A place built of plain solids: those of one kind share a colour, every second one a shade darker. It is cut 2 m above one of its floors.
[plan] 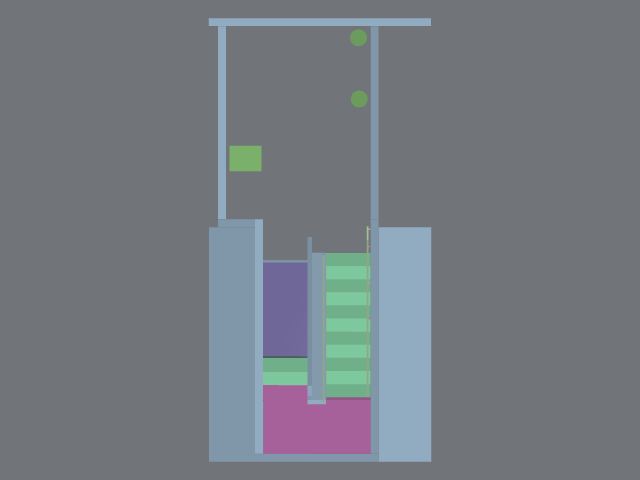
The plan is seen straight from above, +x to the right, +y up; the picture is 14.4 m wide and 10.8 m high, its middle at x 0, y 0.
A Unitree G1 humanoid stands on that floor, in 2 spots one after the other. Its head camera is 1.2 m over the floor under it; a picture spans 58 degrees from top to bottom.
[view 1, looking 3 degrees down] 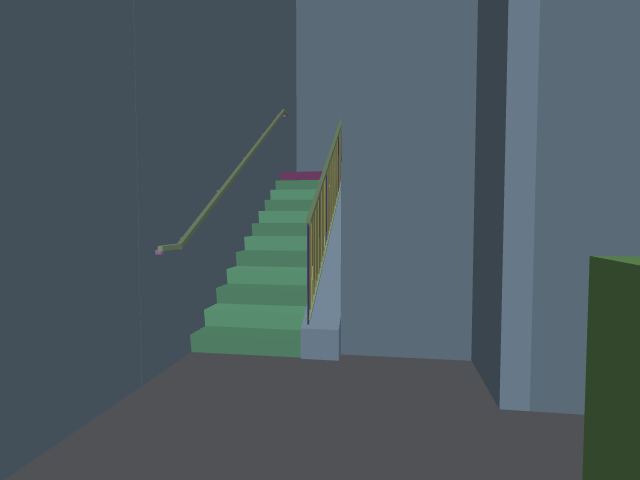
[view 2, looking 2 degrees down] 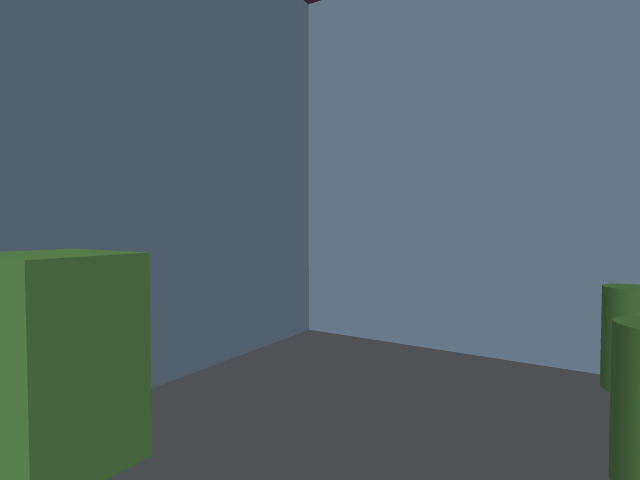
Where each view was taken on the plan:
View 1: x -0.59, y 3.26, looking -81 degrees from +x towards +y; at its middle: guard_bal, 4.29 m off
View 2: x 0.60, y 0.71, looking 122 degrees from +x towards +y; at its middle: wall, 4.84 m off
